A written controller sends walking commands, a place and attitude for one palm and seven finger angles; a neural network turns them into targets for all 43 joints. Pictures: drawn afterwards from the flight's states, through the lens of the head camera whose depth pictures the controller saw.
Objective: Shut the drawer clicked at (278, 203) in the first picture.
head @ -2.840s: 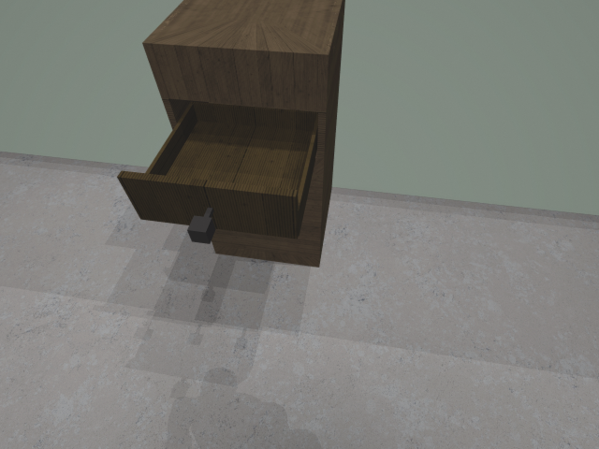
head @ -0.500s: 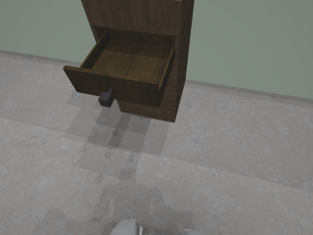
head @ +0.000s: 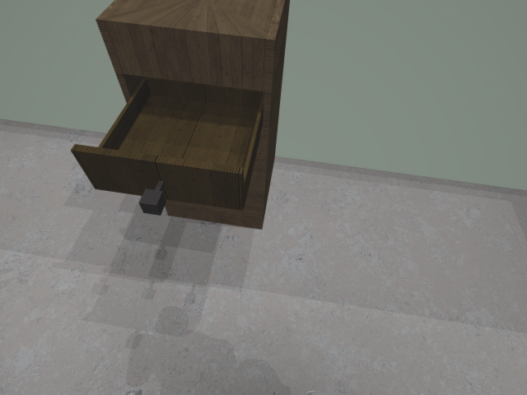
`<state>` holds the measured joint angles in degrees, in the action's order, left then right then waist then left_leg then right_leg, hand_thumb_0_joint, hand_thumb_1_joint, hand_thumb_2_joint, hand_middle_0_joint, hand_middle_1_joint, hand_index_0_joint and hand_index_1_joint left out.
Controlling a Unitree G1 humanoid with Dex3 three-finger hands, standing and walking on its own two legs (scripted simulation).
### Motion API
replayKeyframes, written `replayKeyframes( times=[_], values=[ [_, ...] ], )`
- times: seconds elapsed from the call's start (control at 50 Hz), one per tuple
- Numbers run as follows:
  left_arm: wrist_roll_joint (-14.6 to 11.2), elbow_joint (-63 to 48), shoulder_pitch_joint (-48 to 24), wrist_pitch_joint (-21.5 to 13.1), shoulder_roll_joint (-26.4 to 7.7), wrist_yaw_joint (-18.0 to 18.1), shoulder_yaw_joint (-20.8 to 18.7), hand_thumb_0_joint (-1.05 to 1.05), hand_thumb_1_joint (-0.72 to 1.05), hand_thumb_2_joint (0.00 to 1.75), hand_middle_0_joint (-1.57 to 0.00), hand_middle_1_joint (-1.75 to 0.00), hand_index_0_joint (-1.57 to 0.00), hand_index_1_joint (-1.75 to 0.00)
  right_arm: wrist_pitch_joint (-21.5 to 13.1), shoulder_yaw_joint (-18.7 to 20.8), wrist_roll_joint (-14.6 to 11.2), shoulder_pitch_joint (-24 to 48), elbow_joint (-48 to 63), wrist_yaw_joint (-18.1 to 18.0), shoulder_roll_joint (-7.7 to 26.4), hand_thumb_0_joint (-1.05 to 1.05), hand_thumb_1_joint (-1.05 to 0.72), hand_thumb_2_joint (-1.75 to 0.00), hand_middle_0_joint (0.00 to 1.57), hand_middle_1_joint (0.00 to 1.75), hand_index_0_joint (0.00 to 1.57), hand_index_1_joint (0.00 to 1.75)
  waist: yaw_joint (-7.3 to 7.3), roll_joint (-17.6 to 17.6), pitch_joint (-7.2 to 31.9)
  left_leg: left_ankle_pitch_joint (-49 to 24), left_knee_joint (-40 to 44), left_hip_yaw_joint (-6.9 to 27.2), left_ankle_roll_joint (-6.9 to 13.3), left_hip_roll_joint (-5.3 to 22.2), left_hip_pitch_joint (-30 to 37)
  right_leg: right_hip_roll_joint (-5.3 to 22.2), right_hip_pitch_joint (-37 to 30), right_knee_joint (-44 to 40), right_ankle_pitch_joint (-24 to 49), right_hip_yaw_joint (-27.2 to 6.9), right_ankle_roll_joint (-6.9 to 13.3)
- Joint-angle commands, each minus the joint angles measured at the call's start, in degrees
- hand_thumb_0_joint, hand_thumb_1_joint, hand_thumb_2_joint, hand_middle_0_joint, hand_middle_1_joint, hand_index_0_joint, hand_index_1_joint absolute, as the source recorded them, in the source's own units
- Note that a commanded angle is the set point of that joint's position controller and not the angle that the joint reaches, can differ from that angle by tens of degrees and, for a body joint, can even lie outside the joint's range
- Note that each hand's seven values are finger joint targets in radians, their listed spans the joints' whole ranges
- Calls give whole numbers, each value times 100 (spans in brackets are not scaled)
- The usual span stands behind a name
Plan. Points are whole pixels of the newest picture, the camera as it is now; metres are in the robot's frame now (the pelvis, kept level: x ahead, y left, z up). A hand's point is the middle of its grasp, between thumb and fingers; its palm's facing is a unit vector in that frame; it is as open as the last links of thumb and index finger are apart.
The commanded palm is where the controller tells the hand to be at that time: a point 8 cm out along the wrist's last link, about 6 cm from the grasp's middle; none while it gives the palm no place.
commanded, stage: take the last steps up to it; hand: left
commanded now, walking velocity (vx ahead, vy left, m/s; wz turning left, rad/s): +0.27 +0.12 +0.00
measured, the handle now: (156, 195) +0.52 +0.27 -0.13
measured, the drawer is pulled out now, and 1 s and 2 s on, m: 0.30 0.30 0.30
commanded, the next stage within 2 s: come to a stop and stand still in 0.40 s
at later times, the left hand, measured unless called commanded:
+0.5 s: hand (163, 350) +0.21 +0.20 -0.18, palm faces +0.06 -0.98 -0.20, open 7.4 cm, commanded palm none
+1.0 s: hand (162, 314) +0.27 +0.21 -0.17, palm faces +0.09 -0.94 -0.33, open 7.4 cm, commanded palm none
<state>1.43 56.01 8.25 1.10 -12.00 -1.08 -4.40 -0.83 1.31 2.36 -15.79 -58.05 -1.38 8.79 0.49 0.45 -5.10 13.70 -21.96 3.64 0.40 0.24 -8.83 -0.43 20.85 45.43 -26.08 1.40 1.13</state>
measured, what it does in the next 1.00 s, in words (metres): walks ahead: right foot, then left foot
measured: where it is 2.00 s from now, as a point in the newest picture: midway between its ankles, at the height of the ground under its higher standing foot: (255, 394)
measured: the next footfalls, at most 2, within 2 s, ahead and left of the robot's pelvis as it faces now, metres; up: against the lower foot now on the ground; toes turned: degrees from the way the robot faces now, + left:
right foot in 0.08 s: +0.07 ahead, -0.13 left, +0.00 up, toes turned -2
left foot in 0.30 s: +0.15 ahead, +0.15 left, +0.00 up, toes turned +5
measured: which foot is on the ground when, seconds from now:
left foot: down 0.00-0.08, up 0.10-0.28, down 0.30-0.48, up 0.50-0.66, down 0.68-0.92, up 0.94-1.00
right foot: up 0.00-0.06, down 0.08-0.30, up 0.32-0.48, down 0.50-1.00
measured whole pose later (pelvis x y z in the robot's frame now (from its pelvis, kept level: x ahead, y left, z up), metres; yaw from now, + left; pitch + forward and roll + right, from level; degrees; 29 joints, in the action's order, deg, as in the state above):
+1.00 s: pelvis +0.22 -0.01 -0.02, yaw +4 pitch +0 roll +2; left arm 1.5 55.9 8.4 1.4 -11.9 1.7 -4.1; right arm 4.1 3.8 0.4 -6.3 -56.4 -2.2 12.8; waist -0.1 -2.1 -8.8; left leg 29.0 -50.8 2.0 -2.1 0.4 -20.8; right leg 0.1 14.0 33.8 -19.9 2.4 3.4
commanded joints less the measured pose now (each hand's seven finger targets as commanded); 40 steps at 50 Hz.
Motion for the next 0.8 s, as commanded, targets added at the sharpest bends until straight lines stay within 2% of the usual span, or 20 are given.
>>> replayKeyframes(
  times=[0.0, 0.02, 0.06, 0.08, 0.12, 0.18, 0.24, 0.28, 0.32, 0.34, 0.4, 0.44, 0.46, 0.48, 0.52, 0.58, 0.62, 0.64, 0.68, 0.78],
  values=[
    [-29, -357, 22, -248, -244, -49, -16, 0, 90, 90, -20, -30, -20, -30, -89, 221, -55, -437, 37, -42, 977, 0, -90, -90, 20, 30, 20, 30, -90, -802, 451, -586, 333, 460, 665, 857, -164, -55, -887, -1427, 579, 424, -40],
    [-23, -216, 362, -252, -385, -27, -71, 0, 90, 90, -20, -30, -20, -30, -90, 212, -102, -383, 15, -31, 906, 0, -90, -90, 20, 30, 20, 30, -254, -407, 462, -130, -108, 222, 473, 579, -743, -12, -1710, -2007, 935, 285, -8],
    [19, 106, 1438, -295, -1385, 102, -330, 0, 90, 90, -20, -30, -20, -30, -109, 196, -162, -170, 313, 26, 567, 0, -90, -90, 20, 30, 20, 30, -669, 1599, 415, 1593, -2203, -690, -75, -156, -2687, 2275, -3032, -3478, -30, -2691, 855],
    [-7, 139, 1471, -281, -1366, 124, -325, 0, 90, 90, -20, -30, -20, -30, -89, 266, -87, 176, 358, 68, 816, 0, -90, -90, 20, 30, 20, 30, -737, 999, 103, 1947, -3129, -328, -81, 200, -2864, 2696, -2510, -3719, -247, -3039, 1273],
    [29, -96, 649, -273, -1145, 133, -272, 0, 90, 90, -20, -30, -20, -30, -73, 293, -113, -17, 275, 141, 623, 0, -90, -90, 20, 30, 20, 30, -251, 933, 22, 1491, -3123, -100, -72, 509, -2260, 2215, -1368, -3528, -495, -2159, 1094],
    [12, -87, 363, -316, -887, 143, -247, 0, 90, 90, -20, -30, -20, -30, -56, 224, -109, -165, 103, 206, 321, 0, -90, -90, 20, 30, 20, 30, -75, 1114, -100, 805, -1699, -485, -120, 480, -1302, 1775, -834, -3193, 1003, -983, 825],
    [-24, -9, 314, -275, -634, 87, -204, 0, 90, 90, -20, -30, -20, -30, -166, 187, -77, -1259, -356, 155, 317, 0, -90, -90, 20, 30, 20, 30, 305, -461, 173, -193, -336, -895, -177, 81, 622, 958, 60, -1876, 662, -167, 368],
    [-55, -267, 77, -257, -178, 80, -32, 0, 90, 90, -20, -30, -20, -30, -229, 324, 16, -2190, -510, -14, 1055, 0, -90, -90, 20, 30, 20, 30, 597, -2365, 477, -513, 877, 1776, 873, 1948, 1119, -49, 1264, 1056, -868, 545, -41],
    [-43, -364, -291, -305, -138, 56, -21, 0, 90, 90, -20, -30, -20, -30, -197, 307, 4, -1822, -326, -40, 1087, 0, -90, -90, 20, 30, 20, 30, 481, -890, 280, -921, 646, 1612, 1314, 2063, 798, 391, 1529, 1576, -795, 22, 110],
    [-48, -338, -439, -306, -130, 40, -6, 0, 90, 90, -20, -30, -20, -30, -228, 252, 4, -1497, -264, -52, 939, 0, -90, -90, 20, 30, 20, 30, 377, -889, 117, -1535, 535, 1448, 1270, 1949, 541, 525, 1474, 1333, -641, -23, 84],
    [-65, -178, 73, -289, -30, -22, 38, 0, 90, 90, -20, -30, -20, -30, -219, 167, -7, -835, -195, -82, 881, 0, -90, -90, 20, 30, 20, 30, -5, -1073, 336, -1811, 303, 245, 855, 1350, -54, 352, -70, -385, -214, 402, 41],
    [-41, 202, 1180, -366, -270, -24, -75, 0, 90, 90, -20, -30, -20, -30, -200, 155, -138, -402, -99, -58, 823, 0, -90, -90, 20, 30, 20, 30, -510, -26, 769, -1092, -1093, -417, 371, 634, -752, 328, -1931, -2219, 1425, 276, 30],
    [2, 426, 1968, -414, -969, 71, -242, 0, 90, 90, -20, -30, -20, -30, -200, 140, -227, -229, 107, -1, 455, 0, -90, -90, 20, 30, 20, 30, -761, 1793, 900, 766, -2399, -878, -11, -8, -2251, 1891, -2988, -3072, 2083, -1889, 433],
    [-29, 461, 1953, -414, -1056, 126, -185, 0, 90, 90, -20, -30, -20, -30, -151, 194, -138, -61, 243, 18, 660, 0, -90, -90, 20, 30, 20, 30, -629, 1506, 539, 1894, -3264, -543, -155, 87, -2547, 2748, -2605, -3199, 3115, -2645, 929],
    [-12, 192, 1001, -338, -896, 184, -134, 0, 90, 90, -20, -30, -20, -30, -70, 174, -187, -169, 125, 46, 385, 0, -90, -90, 20, 30, 20, 30, -240, 737, 278, 1684, -3072, -324, -252, 367, -1951, 2350, -1546, -2839, 3819, -1704, 1196],
    [5, 162, 691, -288, -493, 332, -55, 0, 90, 90, -20, -30, -20, -30, 80, 149, -222, -9, 0, -6, 222, 0, -90, -90, 20, 30, 20, 30, -93, 1328, 67, 1090, -1603, -611, -273, 230, -1370, 1632, -1568, -2069, 6450, -481, 844],
    [-66, 150, 555, -217, -573, 348, -89, 0, 90, 90, -20, -30, -20, -30, 106, 171, -199, -385, -189, -4, 238, 0, -90, -90, 20, 30, 20, 30, 114, 872, 334, -741, -353, -802, -269, 66, -329, 1267, -1323, -1525, 5651, -165, 422],
    [-79, 86, 596, -179, -486, 344, -72, 0, 90, 90, -20, -30, -20, -30, 55, 224, -159, -582, -259, -16, 425, 0, -90, -90, 20, 30, 20, 30, 122, -43, 624, -2717, -164, -613, -133, 470, 388, 931, -991, -1054, 4615, 15, 130],
    [-135, -60, 685, -94, -267, 388, -2, 0, 90, 90, -20, -30, -20, -30, 72, 317, -128, -677, -146, -85, 966, 0, -90, -90, 20, 30, 20, 30, 161, -1670, 1031, -6965, -229, 736, 927, 2021, 1045, 281, -133, 157, -410, 278, -239],
    [-97, -178, 233, 33, -339, 298, -78, 0, 90, 90, -20, -30, -20, -30, 211, 358, -25, -26, 163, -222, 1156, 0, -90, -90, 20, 30, 20, 30, 166, -1276, 452, -6521, -468, 299, 982, 1831, 989, 135, 450, 496, -730, -106, -92]
  ],
)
